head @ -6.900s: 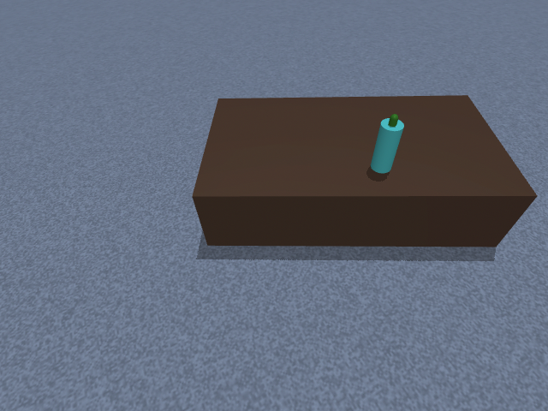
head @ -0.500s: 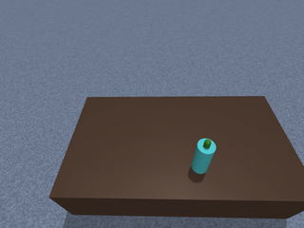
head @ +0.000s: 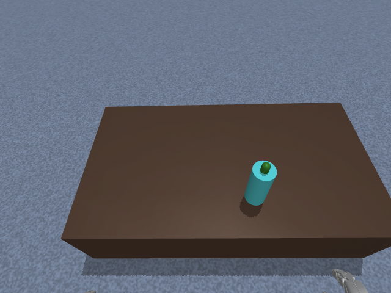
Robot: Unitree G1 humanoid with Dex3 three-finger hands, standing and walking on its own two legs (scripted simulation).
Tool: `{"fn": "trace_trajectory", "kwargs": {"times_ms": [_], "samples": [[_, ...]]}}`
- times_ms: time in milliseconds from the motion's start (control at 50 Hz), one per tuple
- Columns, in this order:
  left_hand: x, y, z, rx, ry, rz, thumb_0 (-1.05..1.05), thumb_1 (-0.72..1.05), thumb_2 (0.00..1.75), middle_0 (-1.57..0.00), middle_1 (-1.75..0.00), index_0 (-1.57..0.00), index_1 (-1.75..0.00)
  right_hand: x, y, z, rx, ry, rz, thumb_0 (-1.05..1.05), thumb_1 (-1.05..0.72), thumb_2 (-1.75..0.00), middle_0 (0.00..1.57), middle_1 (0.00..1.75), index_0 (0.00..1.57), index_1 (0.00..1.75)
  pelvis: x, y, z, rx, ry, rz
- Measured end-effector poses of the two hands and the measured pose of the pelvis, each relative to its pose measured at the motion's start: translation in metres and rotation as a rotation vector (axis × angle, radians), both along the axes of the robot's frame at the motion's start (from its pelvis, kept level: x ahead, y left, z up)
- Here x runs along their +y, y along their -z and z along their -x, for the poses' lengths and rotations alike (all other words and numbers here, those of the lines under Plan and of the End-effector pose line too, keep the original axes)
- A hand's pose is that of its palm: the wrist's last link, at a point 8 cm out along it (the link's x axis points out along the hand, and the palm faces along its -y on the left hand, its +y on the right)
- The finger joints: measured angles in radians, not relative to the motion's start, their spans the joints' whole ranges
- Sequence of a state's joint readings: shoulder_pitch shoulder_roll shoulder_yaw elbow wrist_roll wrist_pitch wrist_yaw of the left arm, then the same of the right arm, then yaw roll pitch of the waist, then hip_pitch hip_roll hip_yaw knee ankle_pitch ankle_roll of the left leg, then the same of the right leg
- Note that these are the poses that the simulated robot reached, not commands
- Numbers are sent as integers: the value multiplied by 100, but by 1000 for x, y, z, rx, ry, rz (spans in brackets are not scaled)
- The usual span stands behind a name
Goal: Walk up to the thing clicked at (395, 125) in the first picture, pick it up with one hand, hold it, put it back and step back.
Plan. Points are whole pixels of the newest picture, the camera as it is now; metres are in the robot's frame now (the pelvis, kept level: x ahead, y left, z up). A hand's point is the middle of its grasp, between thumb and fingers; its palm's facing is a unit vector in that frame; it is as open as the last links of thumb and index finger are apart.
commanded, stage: go down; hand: right
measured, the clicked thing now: (260, 181) +0.53 -0.20 -0.32
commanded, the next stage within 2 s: none
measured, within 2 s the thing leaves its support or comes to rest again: neither
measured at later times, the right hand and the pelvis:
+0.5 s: hand out of the picture +0.15 -0.27 -0.15, palm faces +0.04 +0.94 -0.33, open 16.9 cm; pelvis +0.01 -0.02 -0.02, yaw -1 degrees
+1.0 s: hand out of the picture +0.16 -0.27 -0.15, palm faces +0.05 +0.94 -0.33, open 17.6 cm; pelvis +0.01 -0.02 -0.05, yaw -1 degrees
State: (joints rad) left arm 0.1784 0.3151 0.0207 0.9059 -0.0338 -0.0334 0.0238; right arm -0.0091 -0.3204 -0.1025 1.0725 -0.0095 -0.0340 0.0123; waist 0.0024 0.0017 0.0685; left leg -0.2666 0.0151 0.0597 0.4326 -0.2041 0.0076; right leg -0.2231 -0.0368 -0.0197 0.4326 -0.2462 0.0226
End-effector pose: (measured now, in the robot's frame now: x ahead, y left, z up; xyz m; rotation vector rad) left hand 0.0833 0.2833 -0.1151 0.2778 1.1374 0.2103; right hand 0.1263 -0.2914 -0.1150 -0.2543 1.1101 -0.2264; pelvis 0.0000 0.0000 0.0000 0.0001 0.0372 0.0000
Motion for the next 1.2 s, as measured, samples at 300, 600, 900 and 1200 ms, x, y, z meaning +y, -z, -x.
{"fn": "trace_trajectory", "kwargs": {"times_ms": [300, 600, 900, 1200], "samples": [[-39, -3, -24, -173, -2, 48, 1, 91, 89, -21, -31, -21, -31, -14, -6, -20, 38, -39, 12, 0, 3, -14, 9, 4, 7, 5, -11, 9, -1, 56, -5, -14], [-56, -1, -68, -282, 70, -5, 1, 90, 90, -20, -31, -20, -31, -24, 0, -27, -38, -23, 18, 0, 48, -3, 6, 5, 6, 5, -22, 26, -17, 107, 16, -32], [-62, 4, -74, -348, 70, 3, 1, 90, 89, -19, -30, -19, -30, -21, -2, -25, -21, -34, 9, -1, 56, -1, 6, 5, 6, 5, -23, 40, -17, 138, 20, -47], [-57, 7, -73, -427, 84, -38, 1, 89, 90, -19, -30, -19, -30, -33, -10, -13, -91, -4, 29, -1, 54, -1, 6, 5, 6, 5, -18, 53, -6, 154, 36, -55]]}}
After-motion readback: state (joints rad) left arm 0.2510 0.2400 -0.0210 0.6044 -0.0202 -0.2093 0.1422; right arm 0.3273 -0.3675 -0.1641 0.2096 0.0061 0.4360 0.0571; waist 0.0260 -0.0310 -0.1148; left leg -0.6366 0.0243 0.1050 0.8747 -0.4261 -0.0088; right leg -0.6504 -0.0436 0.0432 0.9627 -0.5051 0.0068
